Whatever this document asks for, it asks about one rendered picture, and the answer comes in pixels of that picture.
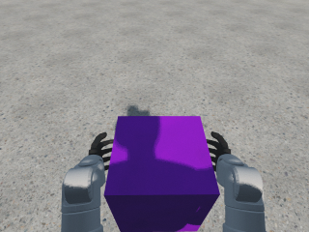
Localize robot right forearm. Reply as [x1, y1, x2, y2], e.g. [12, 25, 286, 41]
[216, 154, 266, 232]

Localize robot right hand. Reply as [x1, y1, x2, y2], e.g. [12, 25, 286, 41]
[206, 131, 232, 172]

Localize carton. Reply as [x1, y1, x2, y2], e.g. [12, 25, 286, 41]
[104, 116, 220, 232]

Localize robot left hand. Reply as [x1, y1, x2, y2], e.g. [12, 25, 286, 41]
[88, 132, 114, 171]

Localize robot left forearm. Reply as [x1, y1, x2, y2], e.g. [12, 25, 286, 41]
[61, 155, 106, 232]

